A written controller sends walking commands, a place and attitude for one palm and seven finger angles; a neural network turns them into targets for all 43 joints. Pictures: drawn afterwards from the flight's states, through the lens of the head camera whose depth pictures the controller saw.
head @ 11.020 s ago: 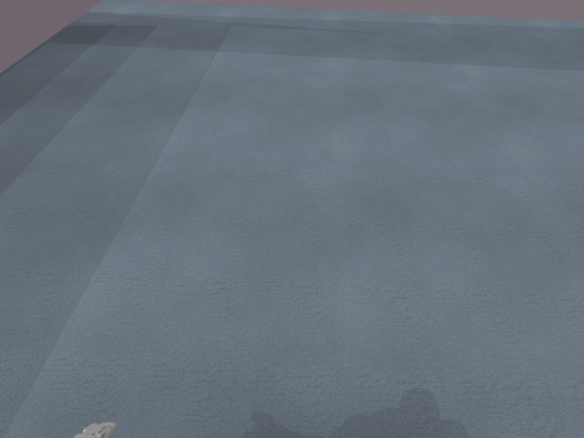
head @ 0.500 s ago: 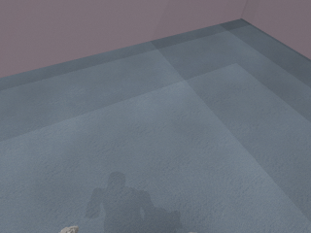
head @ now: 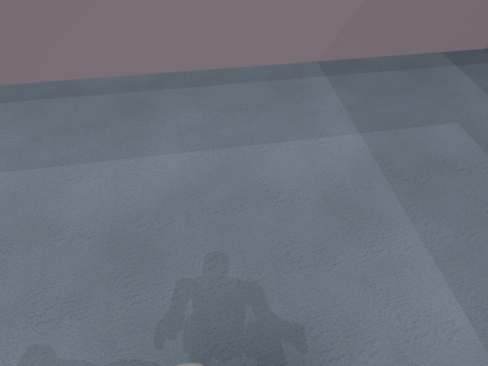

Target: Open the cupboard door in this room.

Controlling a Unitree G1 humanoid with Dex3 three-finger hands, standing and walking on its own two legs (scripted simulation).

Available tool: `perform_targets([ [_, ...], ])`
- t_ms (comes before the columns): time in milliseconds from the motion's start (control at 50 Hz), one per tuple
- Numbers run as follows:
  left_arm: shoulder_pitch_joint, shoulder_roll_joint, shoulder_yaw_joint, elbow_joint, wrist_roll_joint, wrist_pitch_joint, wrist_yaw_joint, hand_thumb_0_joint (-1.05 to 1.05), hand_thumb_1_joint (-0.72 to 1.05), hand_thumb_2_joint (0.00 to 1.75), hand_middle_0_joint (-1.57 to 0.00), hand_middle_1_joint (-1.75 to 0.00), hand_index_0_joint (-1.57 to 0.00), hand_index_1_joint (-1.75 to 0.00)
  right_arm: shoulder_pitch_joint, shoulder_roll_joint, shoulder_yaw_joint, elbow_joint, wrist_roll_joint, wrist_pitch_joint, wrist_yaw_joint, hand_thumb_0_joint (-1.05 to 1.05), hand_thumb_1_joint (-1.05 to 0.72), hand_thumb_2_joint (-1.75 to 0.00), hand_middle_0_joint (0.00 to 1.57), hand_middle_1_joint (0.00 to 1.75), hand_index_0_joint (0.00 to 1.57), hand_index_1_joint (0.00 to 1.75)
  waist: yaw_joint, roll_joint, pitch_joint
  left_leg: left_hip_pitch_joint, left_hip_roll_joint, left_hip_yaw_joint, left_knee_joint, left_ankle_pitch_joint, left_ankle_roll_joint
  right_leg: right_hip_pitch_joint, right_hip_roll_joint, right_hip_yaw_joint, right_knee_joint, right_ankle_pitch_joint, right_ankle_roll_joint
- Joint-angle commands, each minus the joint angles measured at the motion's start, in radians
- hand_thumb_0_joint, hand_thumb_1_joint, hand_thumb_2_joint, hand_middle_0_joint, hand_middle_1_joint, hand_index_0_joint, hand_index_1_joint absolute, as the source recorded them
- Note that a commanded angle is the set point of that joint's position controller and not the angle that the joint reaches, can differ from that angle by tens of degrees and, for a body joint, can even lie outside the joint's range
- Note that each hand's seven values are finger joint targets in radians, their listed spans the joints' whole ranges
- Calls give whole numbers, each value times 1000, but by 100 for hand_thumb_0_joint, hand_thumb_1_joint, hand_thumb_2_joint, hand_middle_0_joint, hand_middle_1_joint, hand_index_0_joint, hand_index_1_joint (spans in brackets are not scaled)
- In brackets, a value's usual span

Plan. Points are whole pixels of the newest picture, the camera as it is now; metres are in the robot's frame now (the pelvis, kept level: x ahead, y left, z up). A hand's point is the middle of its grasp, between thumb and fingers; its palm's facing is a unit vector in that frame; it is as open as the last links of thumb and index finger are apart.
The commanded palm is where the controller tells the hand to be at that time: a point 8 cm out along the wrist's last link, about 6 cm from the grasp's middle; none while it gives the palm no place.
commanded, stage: turn or walk to find it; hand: left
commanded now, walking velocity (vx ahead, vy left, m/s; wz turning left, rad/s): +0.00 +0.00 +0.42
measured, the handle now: out of the picture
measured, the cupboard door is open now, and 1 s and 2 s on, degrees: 0 0 0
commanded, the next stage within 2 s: none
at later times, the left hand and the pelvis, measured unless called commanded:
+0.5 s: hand out of the picture +0.07 +0.22 -0.15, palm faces +0.19 -0.94 -0.28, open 7.4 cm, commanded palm none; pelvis -0.01 -0.01 +0.00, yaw +12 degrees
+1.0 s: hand out of the picture -0.12 +0.20 -0.19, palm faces +0.47 -0.85 -0.24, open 7.4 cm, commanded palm none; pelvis -0.04 +0.01 -0.01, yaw +26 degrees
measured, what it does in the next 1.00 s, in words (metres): steps on the spot, turning left: left foot, then right foot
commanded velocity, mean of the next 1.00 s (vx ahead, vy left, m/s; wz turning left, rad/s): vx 0.00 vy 0.00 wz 0.42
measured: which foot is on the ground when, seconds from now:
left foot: up 0.00-0.02, down 0.04-0.50, up 0.52-0.94, down 0.96-1.00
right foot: down 0.00-0.04, up 0.06-0.48, down 0.50-0.96, up 0.98-1.00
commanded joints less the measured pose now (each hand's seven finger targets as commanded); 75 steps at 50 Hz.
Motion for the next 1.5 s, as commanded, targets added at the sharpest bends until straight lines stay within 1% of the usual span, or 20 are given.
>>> perform_targets([
  [0,42,167,51,-59,-22,0,4,0,90,90,-20,-30,-20,-30,67,-162,-32,-72,-11,-60,-5,0,-90,-90,20,30,20,30,-36,113,-179,284,162,-183,-361,389,92,-138,-91,63,153,142,16],
  [20,-3,105,31,-99,-21,5,0,0,90,90,-20,-30,-20,-30,115,-246,-50,-72,-14,-57,-9,0,-90,-90,20,30,20,30,-66,333,-143,289,363,-404,-401,677,208,-304,12,67,340,-326,67],
  [160,-32,126,35,-48,-18,13,-9,0,90,90,-20,-30,-20,-30,7,-163,-24,-87,-11,-69,-34,0,-90,-90,20,30,20,30,-19,151,-117,210,197,-225,-376,671,210,-287,32,216,519,-108,74],
  [340,-112,102,27,-107,-23,9,0,0,90,90,-20,-30,-20,-30,50,-172,-42,-94,-21,-55,-28,0,-90,-90,20,30,20,30,-49,168,-120,192,189,-344,-348,673,235,-197,81,221,274,-158,73],
  [440,10,115,31,-85,-27,-9,5,0,90,90,-20,-30,-20,-30,3,-161,-49,-115,-15,-47,-23,0,-90,-90,20,30,20,30,12,146,-155,35,112,-354,-260,535,171,79,107,190,-107,70,54],
  [460,39,156,39,-81,-21,-19,9,0,90,90,-20,-30,-20,-30,12,-130,-47,-116,-7,-49,-17,0,-90,-90,20,30,20,30,23,57,-161,-62,62,-316,-193,396,122,195,41,248,-211,136,39],
  [500,44,269,53,-101,-7,-23,14,0,90,90,-20,-30,-20,-30,12,-72,-40,-152,-8,-44,-13,0,-90,-90,20,30,20,30,34,-231,-135,-256,-105,-118,196,-166,35,170,-341,560,-289,237,-148],
  [520,11,241,62,-113,-13,-27,18,0,90,90,-20,-30,-20,-30,4,-95,-46,-141,-17,-26,-14,0,-90,-90,20,30,20,30,28,-257,-110,-255,-67,-162,344,-157,38,70,-323,563,-320,159,-173],
  [600,-97,147,34,-135,-14,-32,15,0,90,90,-20,-30,-20,-30,70,-73,-42,-76,-19,-15,3,0,-90,-90,20,30,20,30,-42,-129,-50,-255,-26,-108,503,43,7,40,-164,285,-263,265,-115],
  [800,70,206,49,-56,-1,-26,12,0,90,90,-20,-30,-20,-30,-66,-49,-14,-93,-5,-24,0,0,-90,-90,20,30,20,30,39,-178,-98,-152,-14,-5,156,-54,-8,175,-211,217,-180,561,-154],
  [900,32,219,59,-41,-11,-13,10,0,90,90,-20,-30,-20,-30,12,-70,-9,-80,-4,-48,-4,0,-90,-90,20,30,20,30,-15,-152,-147,96,-16,43,-249,169,21,102,-194,138,-33,472,-75],
  [920,41,187,55,-50,-20,-6,7,0,90,90,-20,-30,-20,-30,50,-126,-22,-76,-8,-59,-3,0,-90,-90,20,30,20,30,-37,4,-185,254,68,-60,-349,337,53,-33,-140,91,105,309,-17],
  [940,49,121,39,-82,-24,-1,0,0,90,90,-20,-30,-20,-30,82,-228,-46,-81,-15,-63,-6,0,-90,-90,20,30,20,30,-51,303,-186,373,322,-377,-360,694,174,-290,-9,51,295,-212,60],
  [960,-30,121,23,-104,-13,11,7,0,90,90,-20,-30,-20,-30,135,-254,-49,-62,-11,-54,-12,0,-90,-90,20,30,20,30,-88,276,-178,286,376,-378,-370,744,246,-272,14,139,427,-362,57],
  [1080,-23,126,35,-48,-18,12,-7,0,90,90,-20,-30,-20,-30,-8,-159,-23,-92,-11,-67,-33,0,-90,-90,20,30,20,30,-19,149,-105,196,202,-214,-369,714,213,-272,27,215,533,-119,71],
  [1360,-3,107,31,-92,-27,-4,2,0,90,90,-20,-30,-20,-30,6,-166,-50,-113,-18,-46,-21,0,-90,-90,20,30,20,30,0,161,-132,54,143,-366,-303,528,197,18,111,192,-19,-8,53],
  [1380,35,121,35,-83,-25,-12,5,0,90,90,-20,-30,-20,-30,1,-152,-48,-118,-13,-46,-19,0,-90,-90,20,30,20,30,21,119,-147,-4,104,-340,-256,451,158,118,92,194,-156,90,50],
  [1420,56,256,61,-91,-3,-30,16,0,90,90,-20,-30,-20,-30,26,-43,-31,-150,-3,-50,-9,0,-90,-90,20,30,20,30,29,-261,-142,-287,-111,-110,73,-87,31,273,-284,550,-291,201,-94],
  [1440,42,254,63,-107,-13,-27,16,0,90,90,-20,-30,-20,-30,14,-99,-48,-144,-14,-32,-13,0,-90,-90,20,30,20,30,37,-228,-131,-249,-79,-140,272,-155,34,107,-349,558,-327,121,-165],
  [1480,-66,200,54,-132,-15,-19,18,0,90,90,-20,-30,-20,-30,13,-97,-54,-115,-18,-10,-4,0,-90,-90,20,30,20,30,-10,-147,-23,-250,-40,-151,475,-57,36,-47,-257,466,-350,-29,-147],
])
